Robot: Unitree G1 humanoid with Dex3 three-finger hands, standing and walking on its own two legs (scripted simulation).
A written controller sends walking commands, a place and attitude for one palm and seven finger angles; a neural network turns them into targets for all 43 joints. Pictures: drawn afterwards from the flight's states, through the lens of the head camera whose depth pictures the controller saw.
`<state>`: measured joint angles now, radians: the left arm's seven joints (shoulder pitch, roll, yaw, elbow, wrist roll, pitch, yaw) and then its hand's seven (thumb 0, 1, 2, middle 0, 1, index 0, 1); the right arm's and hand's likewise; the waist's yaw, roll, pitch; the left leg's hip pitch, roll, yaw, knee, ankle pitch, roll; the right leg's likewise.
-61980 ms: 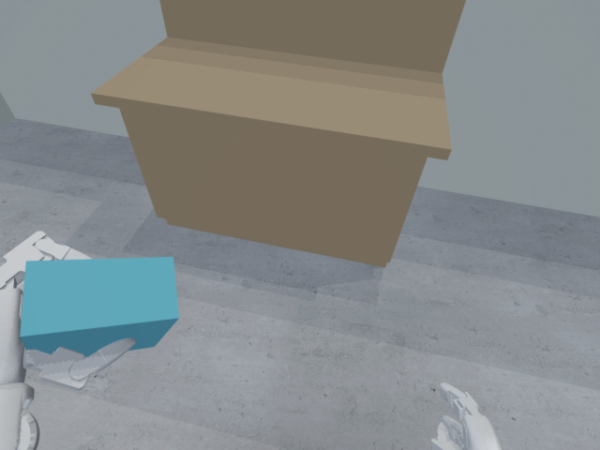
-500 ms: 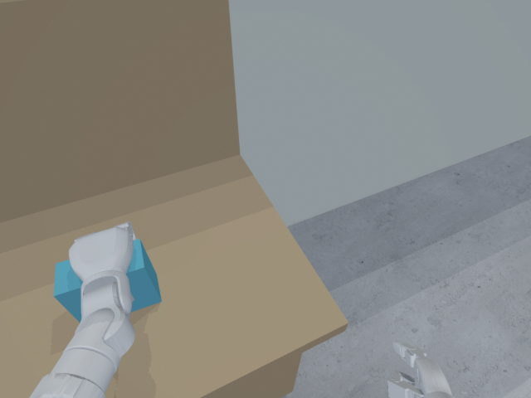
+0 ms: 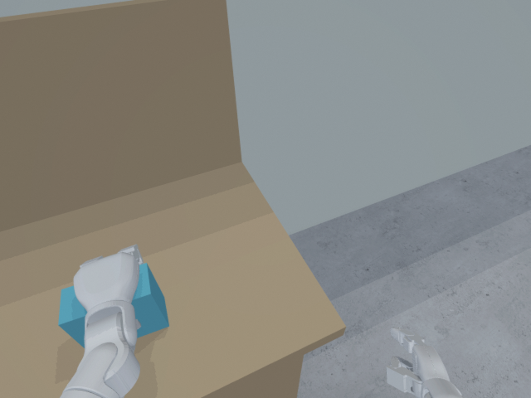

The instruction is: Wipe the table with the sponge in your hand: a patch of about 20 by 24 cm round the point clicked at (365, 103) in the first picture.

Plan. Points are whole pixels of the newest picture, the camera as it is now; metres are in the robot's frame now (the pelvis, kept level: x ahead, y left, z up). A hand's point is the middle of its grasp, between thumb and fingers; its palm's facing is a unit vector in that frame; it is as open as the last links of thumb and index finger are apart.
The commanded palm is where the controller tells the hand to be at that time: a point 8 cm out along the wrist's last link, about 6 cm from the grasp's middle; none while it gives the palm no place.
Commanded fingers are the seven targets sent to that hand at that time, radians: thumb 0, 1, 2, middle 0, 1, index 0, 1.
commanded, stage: wipe back along the first lane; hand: left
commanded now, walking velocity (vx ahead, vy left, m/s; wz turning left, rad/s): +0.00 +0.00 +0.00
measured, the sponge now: (122, 314) +0.25 +0.29 -0.04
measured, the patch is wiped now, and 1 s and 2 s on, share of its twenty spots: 1.00 1.00 1.00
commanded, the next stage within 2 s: lift the sponge slowly off the table in 0.44 s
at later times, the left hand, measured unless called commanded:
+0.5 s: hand (127, 322) +0.22 +0.24 +0.01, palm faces -0.01 -0.10 -0.99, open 10.0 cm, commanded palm +0.17 +0.23 +0.04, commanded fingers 0.00 0.10 1.30 -1.20 -1.60 -1.20 -1.60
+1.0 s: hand (126, 330) +0.20 +0.24 +0.01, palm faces -0.02 -0.16 -0.99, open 10.0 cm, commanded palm +0.17 +0.23 +0.07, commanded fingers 0.00 0.10 1.30 -1.20 -1.60 -1.20 -1.60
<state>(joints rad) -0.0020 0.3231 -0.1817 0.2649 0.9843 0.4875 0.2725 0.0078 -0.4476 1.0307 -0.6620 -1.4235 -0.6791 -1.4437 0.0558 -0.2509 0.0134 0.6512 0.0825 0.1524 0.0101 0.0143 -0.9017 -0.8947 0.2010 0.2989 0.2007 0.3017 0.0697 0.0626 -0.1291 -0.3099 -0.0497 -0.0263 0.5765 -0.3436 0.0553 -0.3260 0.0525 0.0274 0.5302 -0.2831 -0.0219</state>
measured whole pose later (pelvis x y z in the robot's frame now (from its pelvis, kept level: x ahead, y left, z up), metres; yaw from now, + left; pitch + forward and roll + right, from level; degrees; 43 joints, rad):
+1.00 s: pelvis -0.01 -0.01 +0.00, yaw -1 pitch +0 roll -1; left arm 0.23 0.32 -0.22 0.01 0.95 0.49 0.22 0.01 -0.47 1.04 -0.67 -1.40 -0.73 -1.37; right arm 0.02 -0.24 0.01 0.65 0.07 0.14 0.03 0.02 -0.90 -0.89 0.20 0.30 0.20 0.30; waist 0.09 0.08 -0.09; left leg -0.20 -0.04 -0.01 0.53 -0.33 0.05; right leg -0.23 0.06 0.04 0.50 -0.27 -0.03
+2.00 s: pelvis -0.02 -0.02 +0.01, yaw -1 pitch -5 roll -1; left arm 0.20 0.40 -0.15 -0.13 0.90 0.52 0.08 0.00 -0.49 1.04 -0.72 -1.36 -0.77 -1.33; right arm -0.03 -0.25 0.03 0.68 0.06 0.12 -0.01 0.02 -0.90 -0.89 0.20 0.30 0.20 0.30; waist 0.11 0.09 -0.03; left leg -0.08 -0.03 -0.02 0.42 -0.26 0.03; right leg -0.11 0.07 0.04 0.39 -0.21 -0.05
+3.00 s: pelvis -0.02 -0.03 +0.01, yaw -1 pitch -5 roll +0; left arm 0.18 0.44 -0.13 -0.31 0.84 0.58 0.02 0.00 -0.49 1.04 -0.72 -1.36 -0.77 -1.33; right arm -0.03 -0.25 0.05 0.65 0.07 0.16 -0.01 0.02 -0.90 -0.89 0.20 0.30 0.20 0.30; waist 0.11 0.11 -0.03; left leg -0.07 -0.02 -0.02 0.41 -0.25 0.02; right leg -0.11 0.07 0.04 0.40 -0.20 -0.06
